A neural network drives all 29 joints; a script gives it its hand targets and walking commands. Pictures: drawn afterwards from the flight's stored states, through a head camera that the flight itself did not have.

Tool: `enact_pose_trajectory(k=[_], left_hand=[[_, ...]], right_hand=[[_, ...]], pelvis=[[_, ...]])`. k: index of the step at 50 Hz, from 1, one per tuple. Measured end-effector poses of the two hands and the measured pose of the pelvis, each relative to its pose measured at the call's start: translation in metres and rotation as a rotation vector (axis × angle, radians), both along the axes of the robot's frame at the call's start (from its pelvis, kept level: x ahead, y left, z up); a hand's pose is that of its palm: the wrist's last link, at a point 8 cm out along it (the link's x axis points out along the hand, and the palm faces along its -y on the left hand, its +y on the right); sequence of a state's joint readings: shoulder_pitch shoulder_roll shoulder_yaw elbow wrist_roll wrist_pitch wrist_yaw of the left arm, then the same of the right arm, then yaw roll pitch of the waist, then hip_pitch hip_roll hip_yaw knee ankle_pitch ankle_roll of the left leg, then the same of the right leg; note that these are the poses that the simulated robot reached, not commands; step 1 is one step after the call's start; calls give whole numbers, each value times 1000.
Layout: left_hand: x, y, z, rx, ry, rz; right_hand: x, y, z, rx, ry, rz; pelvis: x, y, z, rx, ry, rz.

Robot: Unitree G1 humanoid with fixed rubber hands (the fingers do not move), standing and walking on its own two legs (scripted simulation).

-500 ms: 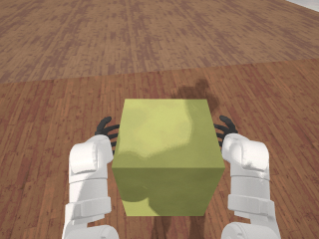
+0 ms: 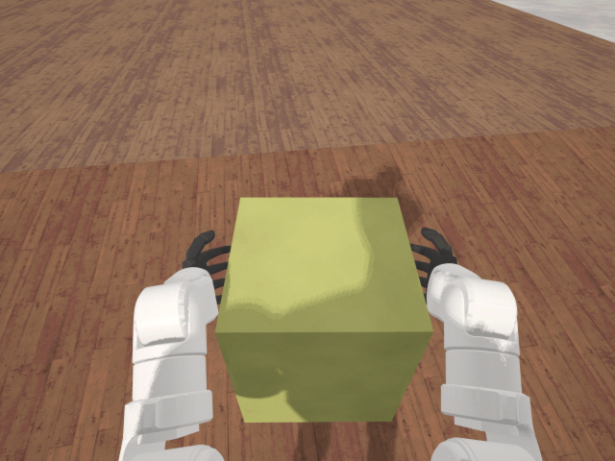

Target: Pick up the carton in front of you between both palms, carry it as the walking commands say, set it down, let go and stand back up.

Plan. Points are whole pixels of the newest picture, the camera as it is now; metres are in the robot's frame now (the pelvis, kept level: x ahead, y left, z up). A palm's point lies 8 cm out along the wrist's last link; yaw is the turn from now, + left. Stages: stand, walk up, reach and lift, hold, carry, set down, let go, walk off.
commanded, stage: carry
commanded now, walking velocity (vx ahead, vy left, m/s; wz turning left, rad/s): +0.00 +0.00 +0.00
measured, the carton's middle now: (318, 313) +0.33 +0.00 +0.05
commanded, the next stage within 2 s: none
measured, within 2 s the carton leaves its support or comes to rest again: neither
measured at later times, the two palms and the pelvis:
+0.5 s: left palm (197, 299) +0.30 +0.15 +0.13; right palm (448, 295) +0.30 -0.15 +0.13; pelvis -0.02 +0.00 +0.00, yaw +0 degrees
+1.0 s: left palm (198, 307) +0.29 +0.14 +0.13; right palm (454, 302) +0.29 -0.16 +0.13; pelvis -0.04 -0.01 +0.00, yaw +0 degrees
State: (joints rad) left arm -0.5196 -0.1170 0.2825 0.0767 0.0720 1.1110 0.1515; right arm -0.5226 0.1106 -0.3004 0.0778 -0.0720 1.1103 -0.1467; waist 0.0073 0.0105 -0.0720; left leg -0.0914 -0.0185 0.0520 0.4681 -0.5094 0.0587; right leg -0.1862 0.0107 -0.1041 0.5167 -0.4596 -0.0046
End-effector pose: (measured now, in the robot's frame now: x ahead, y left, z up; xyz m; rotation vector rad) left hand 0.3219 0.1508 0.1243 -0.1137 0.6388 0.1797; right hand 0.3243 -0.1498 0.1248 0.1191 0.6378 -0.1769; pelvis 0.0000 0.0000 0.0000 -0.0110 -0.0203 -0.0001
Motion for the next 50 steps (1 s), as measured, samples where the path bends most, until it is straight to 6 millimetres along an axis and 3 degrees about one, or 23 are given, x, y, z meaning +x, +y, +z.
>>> enact_pose_trajectory(k=[23, 50], left_hand=[[-22, -3, 1, -3, 3, 4], [-34, -7, 1, -4, 2, 6]], right_hand=[[-21, -3, 1, 2, 4, -1], [-33, -7, 1, 3, 4, -1]], pelvis=[[-23, -3, 2, 4, -9, 2], [-35, -7, 2, 6, -10, 2]])
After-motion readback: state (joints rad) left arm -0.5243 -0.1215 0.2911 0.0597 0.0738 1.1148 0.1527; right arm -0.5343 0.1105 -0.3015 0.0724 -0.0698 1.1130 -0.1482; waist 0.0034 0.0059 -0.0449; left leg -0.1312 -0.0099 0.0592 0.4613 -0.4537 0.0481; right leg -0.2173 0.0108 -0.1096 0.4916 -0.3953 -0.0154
